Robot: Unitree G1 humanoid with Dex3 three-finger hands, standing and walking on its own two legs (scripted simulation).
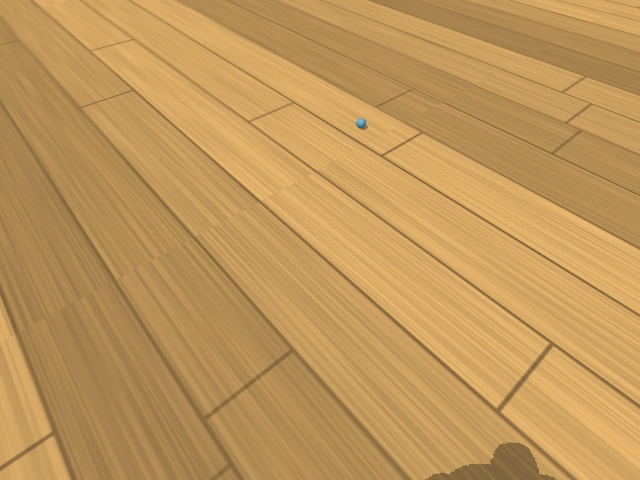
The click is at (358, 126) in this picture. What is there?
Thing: free ball
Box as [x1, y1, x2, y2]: [356, 118, 365, 127]
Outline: 359,118 356,124 358,127 363,127 365,121 364,119
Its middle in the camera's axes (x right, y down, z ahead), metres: +0.24 -0.68 +2.26
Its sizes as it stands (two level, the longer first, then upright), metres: 0.056 0.056 0.056
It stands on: the floor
